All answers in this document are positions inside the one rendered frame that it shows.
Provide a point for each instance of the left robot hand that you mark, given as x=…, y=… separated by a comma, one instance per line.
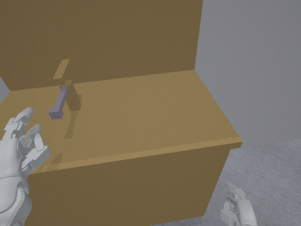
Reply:
x=18, y=157

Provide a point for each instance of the robot left forearm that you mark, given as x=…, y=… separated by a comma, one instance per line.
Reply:
x=15, y=204

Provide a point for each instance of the right robot hand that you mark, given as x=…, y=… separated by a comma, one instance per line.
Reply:
x=242, y=211

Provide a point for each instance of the counter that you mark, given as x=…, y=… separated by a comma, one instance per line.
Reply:
x=142, y=141

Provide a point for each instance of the tap lever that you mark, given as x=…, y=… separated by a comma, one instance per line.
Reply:
x=56, y=112

